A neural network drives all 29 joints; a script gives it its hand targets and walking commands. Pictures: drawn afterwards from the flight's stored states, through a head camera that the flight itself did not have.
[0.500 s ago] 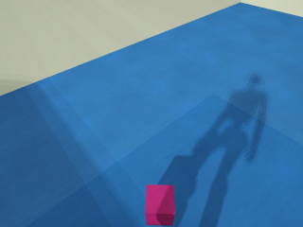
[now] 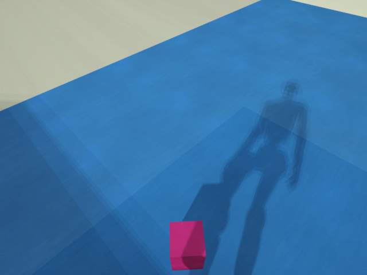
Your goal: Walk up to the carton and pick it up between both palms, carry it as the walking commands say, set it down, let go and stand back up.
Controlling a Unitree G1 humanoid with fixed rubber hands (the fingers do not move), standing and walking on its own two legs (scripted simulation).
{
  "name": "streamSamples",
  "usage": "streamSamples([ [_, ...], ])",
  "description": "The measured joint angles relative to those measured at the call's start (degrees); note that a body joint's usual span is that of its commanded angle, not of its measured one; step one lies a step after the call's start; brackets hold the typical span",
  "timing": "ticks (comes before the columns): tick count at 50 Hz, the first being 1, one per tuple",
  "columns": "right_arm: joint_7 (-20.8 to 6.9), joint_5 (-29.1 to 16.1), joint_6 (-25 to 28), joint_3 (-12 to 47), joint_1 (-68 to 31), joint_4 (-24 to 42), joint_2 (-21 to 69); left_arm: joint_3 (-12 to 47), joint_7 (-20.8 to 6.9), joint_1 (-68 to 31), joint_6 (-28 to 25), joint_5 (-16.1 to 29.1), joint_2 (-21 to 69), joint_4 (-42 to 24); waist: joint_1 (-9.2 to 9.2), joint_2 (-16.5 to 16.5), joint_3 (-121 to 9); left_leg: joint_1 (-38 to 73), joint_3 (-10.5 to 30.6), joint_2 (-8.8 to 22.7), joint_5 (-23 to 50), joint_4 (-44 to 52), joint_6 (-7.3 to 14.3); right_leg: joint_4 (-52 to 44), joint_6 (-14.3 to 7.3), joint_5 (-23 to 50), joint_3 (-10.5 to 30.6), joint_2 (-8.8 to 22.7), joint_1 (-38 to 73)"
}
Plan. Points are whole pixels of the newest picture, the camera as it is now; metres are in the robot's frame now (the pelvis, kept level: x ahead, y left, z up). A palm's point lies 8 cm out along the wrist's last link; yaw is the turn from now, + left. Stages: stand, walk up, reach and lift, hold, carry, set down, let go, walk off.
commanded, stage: walk up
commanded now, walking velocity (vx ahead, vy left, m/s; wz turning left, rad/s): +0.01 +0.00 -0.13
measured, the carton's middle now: (186, 246) +0.40 +0.01 -0.66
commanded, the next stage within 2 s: none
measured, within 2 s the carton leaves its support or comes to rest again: neither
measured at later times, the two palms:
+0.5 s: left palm out of the picture +0.04 +0.22 -0.14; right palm out of the picture -0.01 -0.24 -0.14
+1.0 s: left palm out of the picture +0.07 +0.21 -0.14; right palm out of the picture -0.01 -0.25 -0.14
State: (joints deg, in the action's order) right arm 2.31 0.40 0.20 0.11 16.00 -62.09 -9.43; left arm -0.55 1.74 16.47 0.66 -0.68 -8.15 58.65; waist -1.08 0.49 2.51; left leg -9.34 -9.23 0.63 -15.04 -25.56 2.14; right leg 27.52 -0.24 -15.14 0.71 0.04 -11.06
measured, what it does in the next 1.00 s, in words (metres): stands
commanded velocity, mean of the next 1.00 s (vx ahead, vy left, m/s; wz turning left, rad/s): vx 0.00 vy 0.00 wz -0.12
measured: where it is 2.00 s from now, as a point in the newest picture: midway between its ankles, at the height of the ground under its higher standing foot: outside the picture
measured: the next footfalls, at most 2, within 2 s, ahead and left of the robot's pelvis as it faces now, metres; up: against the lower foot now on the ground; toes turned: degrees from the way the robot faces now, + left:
none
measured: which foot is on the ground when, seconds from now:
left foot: down 0.00-1.00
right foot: down 0.00-1.00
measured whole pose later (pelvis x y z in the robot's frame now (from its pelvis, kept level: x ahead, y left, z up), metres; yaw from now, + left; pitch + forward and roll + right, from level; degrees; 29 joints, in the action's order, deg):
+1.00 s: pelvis +0.00 -0.01 +0.00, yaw -4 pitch -1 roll +1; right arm 2.9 0.1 -1.1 -1.2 16.2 -59.0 -10.9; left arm -1.3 1.4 13.1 1.3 -0.5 -9.1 55.7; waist -1.9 0.7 2.6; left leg -10.4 -12.8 3.0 -17.7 -28.9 1.2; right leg 31.2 -1.3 -16.6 4.2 -2.3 -14.0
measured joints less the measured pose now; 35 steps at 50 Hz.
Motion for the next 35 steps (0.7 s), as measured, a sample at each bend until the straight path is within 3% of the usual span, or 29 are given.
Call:
streamSamples([
  [35,0.53,-0.22,-0.96,-0.99,0.40,2.11,-1.00,-0.58,-0.17,-2.22,0.50,0.18,-0.75,-1.94,-0.51,0.14,0.14,-0.45,-2.74,1.58,-1.78,-1.95,-0.63,2.55,-0.69,-1.00,2.71,-1.61,-1.96],
])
